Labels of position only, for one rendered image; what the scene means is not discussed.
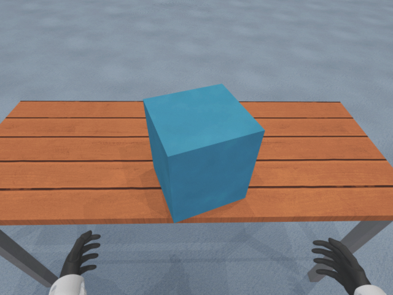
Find robot left forearm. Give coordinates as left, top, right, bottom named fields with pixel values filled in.
left=49, top=274, right=87, bottom=295

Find robot right hand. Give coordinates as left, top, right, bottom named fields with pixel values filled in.
left=311, top=238, right=371, bottom=295

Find robot left hand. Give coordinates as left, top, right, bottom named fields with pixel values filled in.
left=60, top=230, right=101, bottom=278

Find table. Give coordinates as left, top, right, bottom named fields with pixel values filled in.
left=0, top=101, right=393, bottom=288

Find carton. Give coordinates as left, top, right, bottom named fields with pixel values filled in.
left=143, top=84, right=265, bottom=223

